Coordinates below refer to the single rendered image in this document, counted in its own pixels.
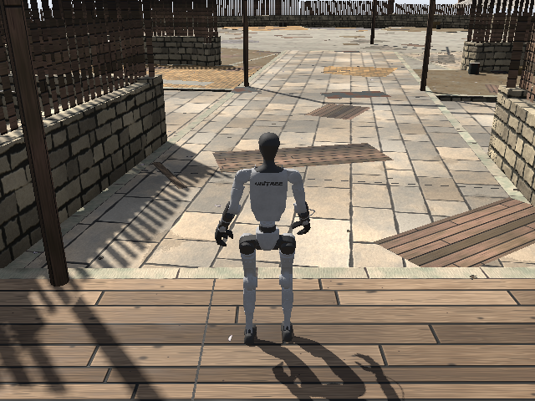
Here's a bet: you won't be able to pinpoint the right robot hand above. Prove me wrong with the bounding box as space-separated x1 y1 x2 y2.
291 221 311 235

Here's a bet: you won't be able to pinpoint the humanoid robot head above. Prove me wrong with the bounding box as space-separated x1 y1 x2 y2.
254 132 283 173

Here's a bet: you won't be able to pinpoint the left robot upper arm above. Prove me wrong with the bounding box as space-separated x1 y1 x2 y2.
227 169 252 215

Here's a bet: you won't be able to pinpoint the left robot forearm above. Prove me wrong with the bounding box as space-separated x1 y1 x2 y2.
217 201 235 232

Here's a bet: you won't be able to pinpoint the robot left thigh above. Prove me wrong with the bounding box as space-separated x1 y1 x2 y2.
239 233 257 291

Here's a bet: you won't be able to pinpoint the right robot forearm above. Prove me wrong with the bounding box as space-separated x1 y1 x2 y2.
298 201 310 225

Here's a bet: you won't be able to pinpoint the left robot hand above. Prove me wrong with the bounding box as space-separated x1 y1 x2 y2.
215 228 233 246

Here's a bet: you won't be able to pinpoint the right robot upper arm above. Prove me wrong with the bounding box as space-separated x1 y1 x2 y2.
286 169 307 214

